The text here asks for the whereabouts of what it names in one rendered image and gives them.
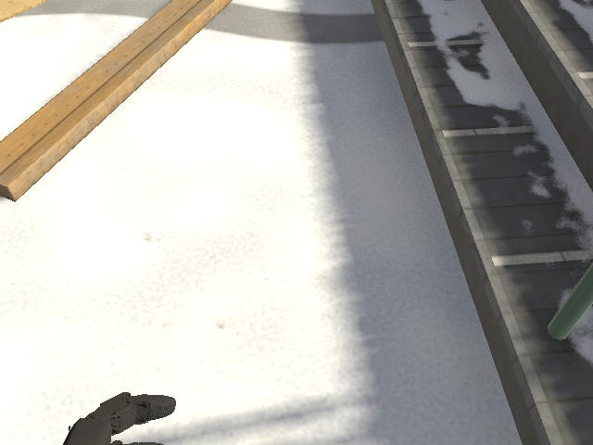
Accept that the robot left hand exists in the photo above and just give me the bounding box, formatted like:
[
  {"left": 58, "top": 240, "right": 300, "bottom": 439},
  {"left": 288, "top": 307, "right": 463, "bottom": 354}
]
[{"left": 63, "top": 392, "right": 176, "bottom": 445}]

